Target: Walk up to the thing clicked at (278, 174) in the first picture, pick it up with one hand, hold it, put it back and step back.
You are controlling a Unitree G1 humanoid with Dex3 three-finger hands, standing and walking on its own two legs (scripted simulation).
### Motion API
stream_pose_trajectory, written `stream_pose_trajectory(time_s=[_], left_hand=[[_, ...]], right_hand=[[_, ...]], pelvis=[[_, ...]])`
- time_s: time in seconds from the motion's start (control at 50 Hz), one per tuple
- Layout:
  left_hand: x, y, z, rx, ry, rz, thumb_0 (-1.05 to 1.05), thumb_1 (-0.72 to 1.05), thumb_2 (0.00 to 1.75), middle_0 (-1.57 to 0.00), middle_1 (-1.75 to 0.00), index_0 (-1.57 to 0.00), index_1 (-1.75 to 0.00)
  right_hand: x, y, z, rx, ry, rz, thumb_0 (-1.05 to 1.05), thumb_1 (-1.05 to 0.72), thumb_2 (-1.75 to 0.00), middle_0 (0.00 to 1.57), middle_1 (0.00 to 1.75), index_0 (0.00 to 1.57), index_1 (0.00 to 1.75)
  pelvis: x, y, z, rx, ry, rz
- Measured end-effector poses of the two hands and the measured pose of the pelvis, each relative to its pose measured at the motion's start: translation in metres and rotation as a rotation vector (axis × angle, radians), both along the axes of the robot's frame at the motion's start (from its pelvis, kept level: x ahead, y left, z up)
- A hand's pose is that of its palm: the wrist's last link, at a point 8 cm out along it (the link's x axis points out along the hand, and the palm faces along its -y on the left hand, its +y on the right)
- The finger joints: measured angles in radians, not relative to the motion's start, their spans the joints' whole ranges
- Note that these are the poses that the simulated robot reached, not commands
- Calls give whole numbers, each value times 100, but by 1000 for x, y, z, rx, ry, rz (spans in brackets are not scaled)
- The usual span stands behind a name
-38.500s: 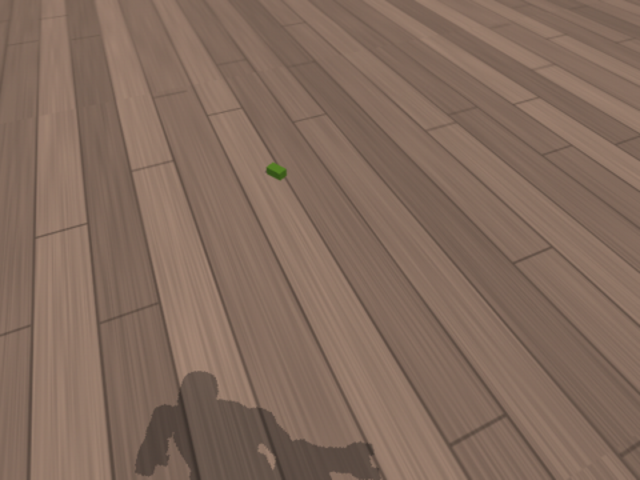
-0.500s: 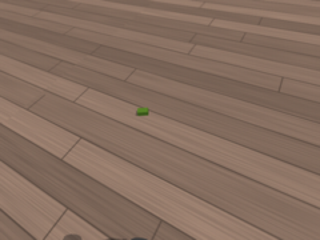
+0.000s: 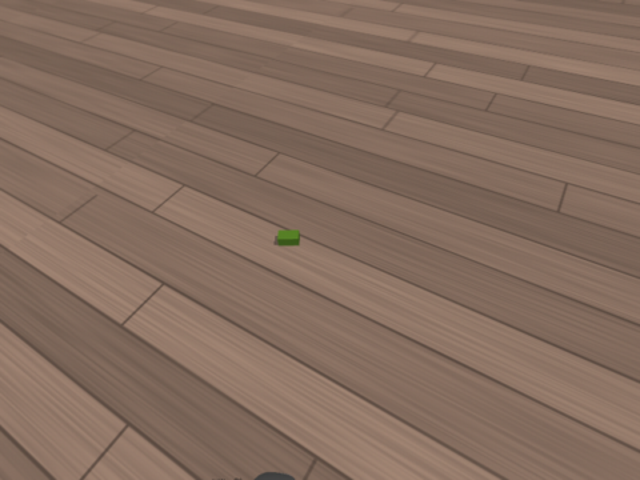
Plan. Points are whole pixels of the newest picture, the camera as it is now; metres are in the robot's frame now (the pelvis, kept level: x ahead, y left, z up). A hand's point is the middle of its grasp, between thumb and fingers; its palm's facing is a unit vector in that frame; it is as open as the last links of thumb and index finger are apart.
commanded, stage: step back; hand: left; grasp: from above
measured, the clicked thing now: (288, 237) +1.11 +0.25 -0.75
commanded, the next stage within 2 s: stand in 0.40 s
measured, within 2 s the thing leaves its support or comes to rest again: neither
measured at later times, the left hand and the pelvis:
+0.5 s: hand out of the picture +0.13 +0.30 -0.15, palm faces -0.01 -0.94 -0.35, open 7.4 cm; pelvis +0.04 +0.04 +0.00, yaw -1 degrees
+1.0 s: hand out of the picture +0.11 +0.29 -0.14, palm faces -0.05 -0.94 -0.34, open 7.4 cm; pelvis +0.03 +0.03 +0.01, yaw -1 degrees
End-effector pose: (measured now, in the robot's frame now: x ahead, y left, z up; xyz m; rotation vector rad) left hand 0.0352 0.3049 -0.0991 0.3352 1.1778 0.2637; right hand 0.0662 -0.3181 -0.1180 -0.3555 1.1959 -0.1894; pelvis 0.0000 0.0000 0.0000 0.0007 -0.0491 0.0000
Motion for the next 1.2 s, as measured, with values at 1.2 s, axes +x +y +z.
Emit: stream_pose_trajectory(time_s=[1.2], left_hand=[[72,25,-6,-50,71,-57,1,90,89,-21,-30,-20,-29]], right_hand=[[24,52,9,36,57,-65,1,-90,-90,20,30,20,30]], pelvis=[[37,32,14,-3,15,-10]])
